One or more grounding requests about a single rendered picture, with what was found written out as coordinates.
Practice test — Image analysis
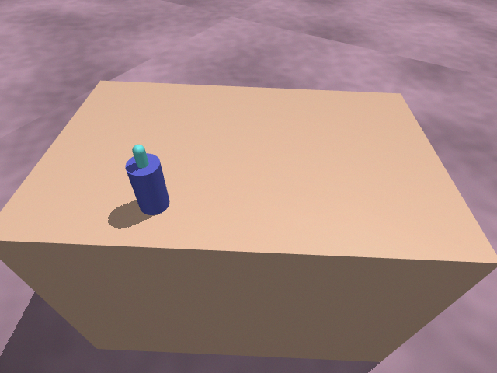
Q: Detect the bottle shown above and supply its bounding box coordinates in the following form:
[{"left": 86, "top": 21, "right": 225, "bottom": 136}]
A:
[{"left": 125, "top": 145, "right": 169, "bottom": 215}]

